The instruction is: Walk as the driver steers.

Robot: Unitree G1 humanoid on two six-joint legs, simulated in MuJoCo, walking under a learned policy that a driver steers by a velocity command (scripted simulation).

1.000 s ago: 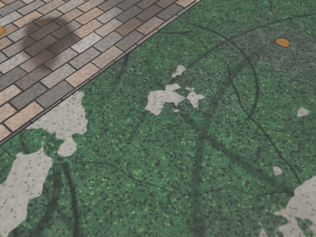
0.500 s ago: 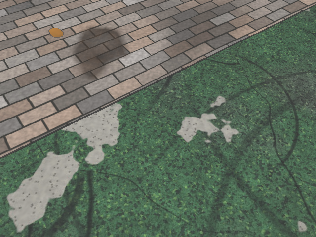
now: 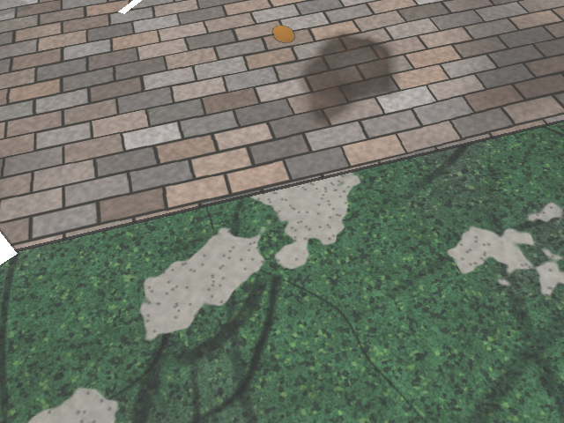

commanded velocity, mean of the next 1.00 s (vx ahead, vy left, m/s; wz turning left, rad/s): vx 0.15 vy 0.00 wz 0.07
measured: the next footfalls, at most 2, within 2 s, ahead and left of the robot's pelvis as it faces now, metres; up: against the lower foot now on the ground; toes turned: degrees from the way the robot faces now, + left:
left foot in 0.10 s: +0.03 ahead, +0.11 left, +0.00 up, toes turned +0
right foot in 0.44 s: +0.03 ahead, -0.11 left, +0.00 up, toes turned +3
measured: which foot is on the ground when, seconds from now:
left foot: up 0.00-0.08, down 0.10-1.00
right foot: down 0.00-0.10, up 0.12-0.42, down 0.44-0.82, up 0.84-1.00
